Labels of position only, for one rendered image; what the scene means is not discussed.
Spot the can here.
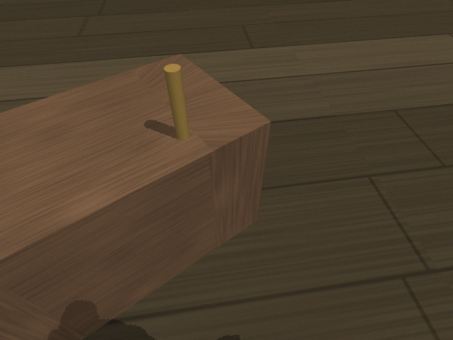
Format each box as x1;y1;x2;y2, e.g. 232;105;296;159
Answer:
164;64;190;140

